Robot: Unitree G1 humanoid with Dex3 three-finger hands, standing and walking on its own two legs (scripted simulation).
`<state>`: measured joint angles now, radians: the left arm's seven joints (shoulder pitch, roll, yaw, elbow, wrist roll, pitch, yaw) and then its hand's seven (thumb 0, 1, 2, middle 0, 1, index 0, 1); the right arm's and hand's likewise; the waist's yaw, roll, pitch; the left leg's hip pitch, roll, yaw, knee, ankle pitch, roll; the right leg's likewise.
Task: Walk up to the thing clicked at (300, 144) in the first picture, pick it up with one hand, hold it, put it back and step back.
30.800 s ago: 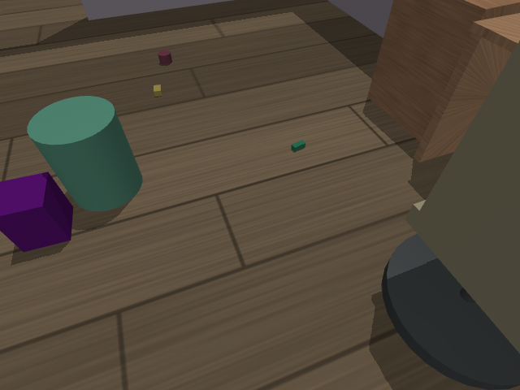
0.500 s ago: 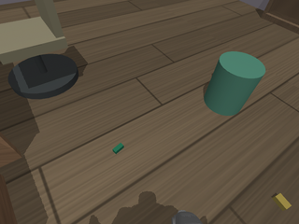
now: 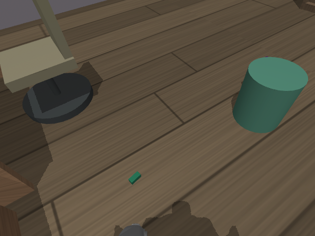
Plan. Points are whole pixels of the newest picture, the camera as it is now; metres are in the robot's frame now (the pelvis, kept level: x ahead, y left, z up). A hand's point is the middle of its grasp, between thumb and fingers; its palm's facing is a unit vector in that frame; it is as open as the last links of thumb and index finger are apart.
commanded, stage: walk up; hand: left
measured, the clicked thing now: (134, 177) +0.58 +0.24 -0.76
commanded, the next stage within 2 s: none
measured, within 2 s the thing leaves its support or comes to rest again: neither
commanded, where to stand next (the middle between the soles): +0.15 +0.00 m, yaw +1 degrees
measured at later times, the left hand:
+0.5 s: hand out of the picture +0.14 +0.29 -0.17, palm faces -0.03 -0.93 -0.37, open 7.4 cm
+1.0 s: hand (87, 217) +0.20 +0.25 -0.15, palm faces -0.02 -0.95 -0.30, open 7.4 cm
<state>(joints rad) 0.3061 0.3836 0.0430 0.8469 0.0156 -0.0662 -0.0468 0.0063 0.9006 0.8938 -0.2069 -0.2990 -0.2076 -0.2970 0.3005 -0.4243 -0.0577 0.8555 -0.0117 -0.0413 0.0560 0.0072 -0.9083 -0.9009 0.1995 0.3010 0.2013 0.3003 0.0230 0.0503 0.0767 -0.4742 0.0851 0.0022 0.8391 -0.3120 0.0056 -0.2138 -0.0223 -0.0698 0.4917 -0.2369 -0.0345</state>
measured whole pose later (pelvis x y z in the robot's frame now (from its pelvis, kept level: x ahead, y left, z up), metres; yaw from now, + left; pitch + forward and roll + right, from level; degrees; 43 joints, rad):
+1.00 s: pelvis +0.09 +0.01 +0.01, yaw +0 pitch -2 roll +0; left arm 0.06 0.35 0.00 1.11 0.00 -0.01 -0.02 0.01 0.90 0.89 -0.20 -0.30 -0.21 -0.30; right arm 0.14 -0.37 0.01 1.15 -0.01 -0.02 0.01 0.01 -0.91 -0.90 0.20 0.30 0.20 0.30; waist -0.01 -0.03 0.05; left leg -0.19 0.03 0.04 0.41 -0.18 -0.01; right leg -0.19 -0.04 -0.01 0.41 -0.18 0.03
